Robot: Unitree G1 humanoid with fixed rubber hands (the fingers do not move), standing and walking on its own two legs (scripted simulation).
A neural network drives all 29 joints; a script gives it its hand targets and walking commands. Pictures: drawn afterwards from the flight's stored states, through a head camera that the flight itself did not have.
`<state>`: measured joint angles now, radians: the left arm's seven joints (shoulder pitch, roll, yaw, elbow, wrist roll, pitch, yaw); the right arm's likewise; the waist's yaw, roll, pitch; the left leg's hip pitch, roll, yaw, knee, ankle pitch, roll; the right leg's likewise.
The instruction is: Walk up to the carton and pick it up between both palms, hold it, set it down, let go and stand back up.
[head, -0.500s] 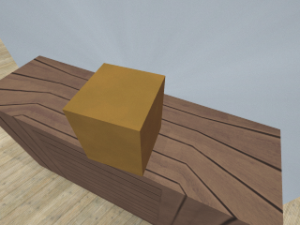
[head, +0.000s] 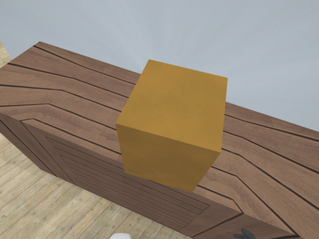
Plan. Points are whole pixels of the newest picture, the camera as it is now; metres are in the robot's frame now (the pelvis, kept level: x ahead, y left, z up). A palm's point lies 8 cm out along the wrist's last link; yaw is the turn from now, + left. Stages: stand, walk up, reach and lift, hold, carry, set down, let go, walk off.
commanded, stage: walk up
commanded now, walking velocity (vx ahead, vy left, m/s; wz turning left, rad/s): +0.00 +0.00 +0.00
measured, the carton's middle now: (171, 129) +0.37 +0.01 +0.04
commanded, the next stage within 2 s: none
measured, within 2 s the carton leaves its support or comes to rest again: neither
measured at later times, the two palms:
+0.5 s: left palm out of the picture +0.03 +0.27 -0.13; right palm out of the picture +0.01 -0.20 -0.13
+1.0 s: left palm out of the picture -0.01 +0.24 -0.09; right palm out of the picture -0.02 -0.27 -0.13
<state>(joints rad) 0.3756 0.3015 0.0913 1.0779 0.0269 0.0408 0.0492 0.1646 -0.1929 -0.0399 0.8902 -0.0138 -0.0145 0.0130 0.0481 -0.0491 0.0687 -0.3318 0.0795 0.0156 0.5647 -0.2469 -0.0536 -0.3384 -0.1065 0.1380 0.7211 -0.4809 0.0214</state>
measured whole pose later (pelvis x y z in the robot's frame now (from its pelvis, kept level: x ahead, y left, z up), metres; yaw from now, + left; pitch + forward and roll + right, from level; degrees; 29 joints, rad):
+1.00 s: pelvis -0.03 -0.01 +0.02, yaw -4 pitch +1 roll +4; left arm 0.31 0.17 0.06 0.98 0.03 -0.01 0.04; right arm 0.29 -0.27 -0.08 0.98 -0.03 0.08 0.01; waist 0.03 0.02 0.01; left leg -0.43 0.01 -0.01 0.94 -0.32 -0.08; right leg -0.23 -0.11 0.04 0.39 -0.18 0.04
